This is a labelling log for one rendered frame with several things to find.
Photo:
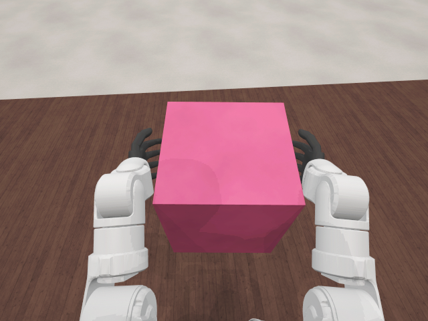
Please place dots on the left robot hand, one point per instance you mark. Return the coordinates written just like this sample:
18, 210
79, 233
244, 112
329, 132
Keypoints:
138, 148

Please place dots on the carton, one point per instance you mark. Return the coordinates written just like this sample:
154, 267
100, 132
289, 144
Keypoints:
227, 179

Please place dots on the robot right upper arm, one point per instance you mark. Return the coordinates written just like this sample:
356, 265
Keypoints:
324, 303

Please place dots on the robot left upper arm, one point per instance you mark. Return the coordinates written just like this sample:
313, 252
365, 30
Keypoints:
121, 303

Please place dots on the right robot forearm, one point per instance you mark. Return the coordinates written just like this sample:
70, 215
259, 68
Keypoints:
341, 207

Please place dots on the left robot forearm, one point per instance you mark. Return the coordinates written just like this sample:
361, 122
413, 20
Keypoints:
119, 208

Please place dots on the right robot hand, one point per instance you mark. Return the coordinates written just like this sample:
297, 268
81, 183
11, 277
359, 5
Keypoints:
311, 152

